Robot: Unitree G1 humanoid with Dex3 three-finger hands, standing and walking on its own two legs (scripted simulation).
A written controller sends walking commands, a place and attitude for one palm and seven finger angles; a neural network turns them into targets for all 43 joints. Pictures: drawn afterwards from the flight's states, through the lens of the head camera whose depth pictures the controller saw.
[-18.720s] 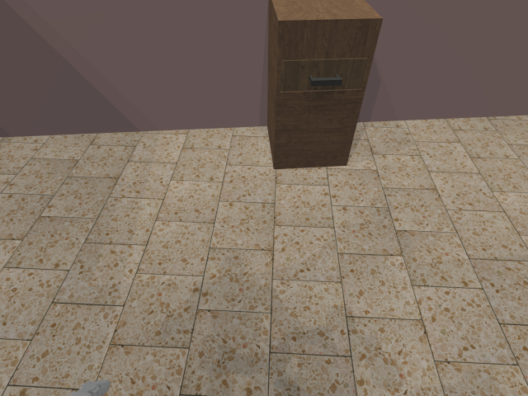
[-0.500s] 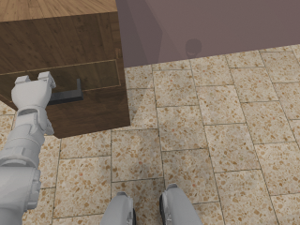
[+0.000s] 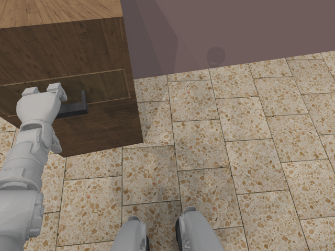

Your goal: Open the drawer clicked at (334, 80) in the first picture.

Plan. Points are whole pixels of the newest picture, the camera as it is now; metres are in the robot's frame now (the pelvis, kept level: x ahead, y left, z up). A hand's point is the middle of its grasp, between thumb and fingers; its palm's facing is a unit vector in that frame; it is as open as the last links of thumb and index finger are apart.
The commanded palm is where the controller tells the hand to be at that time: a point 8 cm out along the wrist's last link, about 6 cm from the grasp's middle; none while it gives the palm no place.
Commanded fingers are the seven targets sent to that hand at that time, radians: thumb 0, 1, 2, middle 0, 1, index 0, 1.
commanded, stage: move the hooked fingers above the handle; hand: left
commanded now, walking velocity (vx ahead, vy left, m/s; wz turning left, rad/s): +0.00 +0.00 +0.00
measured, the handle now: (62, 104) +0.53 +0.29 -0.11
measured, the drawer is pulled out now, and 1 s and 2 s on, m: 0.00 0.00 0.00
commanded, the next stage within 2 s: lower the fingers behind the handle in 0.14 s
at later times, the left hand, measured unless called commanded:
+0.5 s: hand (56, 109) +0.48 +0.28 -0.05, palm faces +0.02 -0.04 -1.00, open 13.8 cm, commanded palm +0.46 +0.27 -0.02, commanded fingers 0.00 -0.50 0.30 -0.30 -1.20 -0.30 -1.20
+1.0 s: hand (60, 122) +0.47 +0.29 -0.11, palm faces -0.06 -0.02 -1.00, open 13.9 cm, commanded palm +0.46 +0.27 -0.05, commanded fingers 0.00 -0.50 0.30 -0.30 -1.20 -0.30 -1.20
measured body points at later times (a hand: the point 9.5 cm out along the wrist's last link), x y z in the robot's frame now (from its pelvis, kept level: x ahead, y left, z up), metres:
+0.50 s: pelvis +0.00 +0.00 -0.03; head +0.16 +0.02 +0.40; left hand +0.47 +0.27 +0.00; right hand +0.04 -0.28 -0.15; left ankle +0.00 +0.09 -0.64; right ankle +0.05 -0.12 -0.64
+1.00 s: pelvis -0.01 +0.00 -0.05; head +0.17 +0.02 +0.36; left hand +0.46 +0.28 -0.05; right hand +0.04 -0.27 -0.17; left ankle +0.00 +0.09 -0.64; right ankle +0.05 -0.12 -0.64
